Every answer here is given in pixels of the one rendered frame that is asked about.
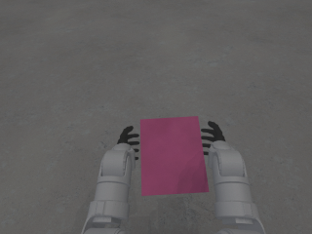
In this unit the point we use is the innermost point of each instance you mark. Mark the left robot forearm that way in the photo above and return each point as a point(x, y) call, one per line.
point(110, 205)

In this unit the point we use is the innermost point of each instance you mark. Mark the right robot forearm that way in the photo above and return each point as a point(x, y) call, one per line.
point(234, 204)

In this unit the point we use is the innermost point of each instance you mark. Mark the robot right hand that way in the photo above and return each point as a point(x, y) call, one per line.
point(216, 132)

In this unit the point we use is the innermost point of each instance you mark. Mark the robot left hand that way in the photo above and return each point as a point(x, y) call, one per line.
point(124, 138)

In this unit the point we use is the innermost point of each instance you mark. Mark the carton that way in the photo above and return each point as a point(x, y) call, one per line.
point(172, 157)

